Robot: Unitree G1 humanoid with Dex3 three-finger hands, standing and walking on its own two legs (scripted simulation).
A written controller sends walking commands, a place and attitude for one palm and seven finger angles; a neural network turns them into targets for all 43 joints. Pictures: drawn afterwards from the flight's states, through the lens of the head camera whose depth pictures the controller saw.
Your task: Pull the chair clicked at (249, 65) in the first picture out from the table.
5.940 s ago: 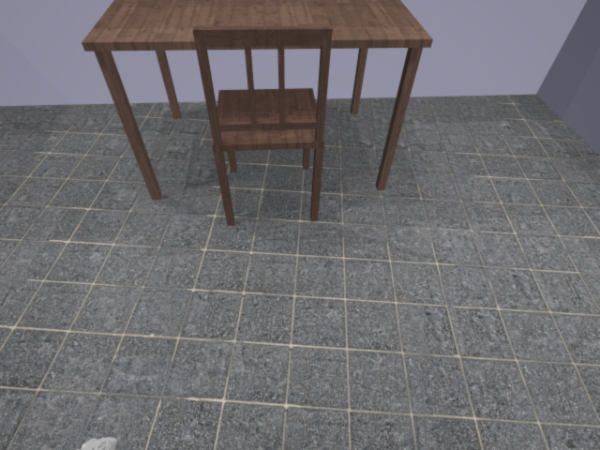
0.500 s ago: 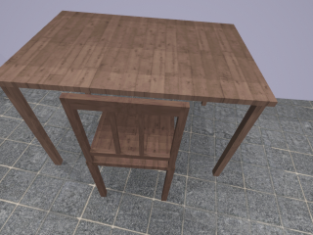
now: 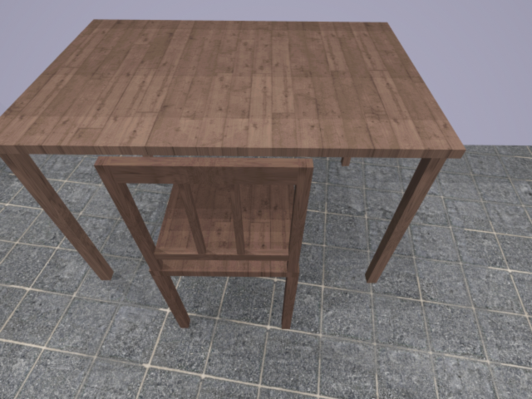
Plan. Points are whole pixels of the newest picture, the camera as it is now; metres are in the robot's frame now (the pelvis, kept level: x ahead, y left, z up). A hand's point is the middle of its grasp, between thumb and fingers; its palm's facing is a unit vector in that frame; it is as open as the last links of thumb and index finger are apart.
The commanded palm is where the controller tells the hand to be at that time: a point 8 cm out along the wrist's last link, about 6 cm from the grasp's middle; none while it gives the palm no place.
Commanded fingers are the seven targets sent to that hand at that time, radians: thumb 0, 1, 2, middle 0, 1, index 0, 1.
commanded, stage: look again from close up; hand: left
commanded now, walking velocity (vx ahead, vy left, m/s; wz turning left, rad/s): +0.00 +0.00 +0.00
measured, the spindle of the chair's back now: (193, 220) +0.50 +0.20 -0.11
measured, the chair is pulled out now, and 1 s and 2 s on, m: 0.00 0.00 0.00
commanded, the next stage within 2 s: shuffle to correct the standing spot in 0.62 s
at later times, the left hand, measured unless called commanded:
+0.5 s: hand out of the picture +0.03 +0.19 -0.17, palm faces +0.03 -0.98 -0.20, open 7.3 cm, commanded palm none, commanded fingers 0.00 0.90 0.90 -0.20 -0.30 -0.20 -0.30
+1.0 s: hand out of the picture +0.02 +0.17 -0.18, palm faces +0.04 -0.98 -0.17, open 7.4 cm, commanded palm none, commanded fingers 0.00 0.90 0.90 -0.20 -0.30 -0.20 -0.30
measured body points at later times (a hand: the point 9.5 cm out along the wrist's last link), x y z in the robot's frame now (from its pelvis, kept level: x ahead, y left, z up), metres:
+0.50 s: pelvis +0.01 +0.02 +0.00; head +0.02 +0.01 +0.45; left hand +0.03 +0.24 -0.15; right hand +0.02 -0.20 -0.16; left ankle +0.00 +0.12 -0.74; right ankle +0.03 -0.12 -0.74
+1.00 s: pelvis +0.04 +0.01 +0.00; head +0.06 +0.01 +0.45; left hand +0.02 +0.22 -0.16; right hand +0.03 -0.20 -0.16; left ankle +0.00 +0.12 -0.74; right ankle +0.03 -0.12 -0.74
